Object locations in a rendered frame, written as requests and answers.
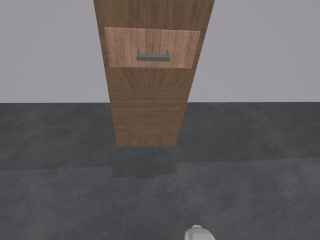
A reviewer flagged right robot thigh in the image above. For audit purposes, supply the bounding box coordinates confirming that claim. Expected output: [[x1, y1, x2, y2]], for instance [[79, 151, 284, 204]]
[[184, 227, 215, 240]]

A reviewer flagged cabinet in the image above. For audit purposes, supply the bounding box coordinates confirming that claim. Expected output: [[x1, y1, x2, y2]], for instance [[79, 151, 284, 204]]
[[93, 0, 215, 147]]

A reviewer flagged handle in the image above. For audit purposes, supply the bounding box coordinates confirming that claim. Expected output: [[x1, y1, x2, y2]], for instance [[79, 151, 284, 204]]
[[136, 49, 171, 62]]

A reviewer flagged drawer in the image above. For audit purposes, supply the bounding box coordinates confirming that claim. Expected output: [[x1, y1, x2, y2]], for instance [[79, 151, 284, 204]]
[[104, 27, 201, 68]]

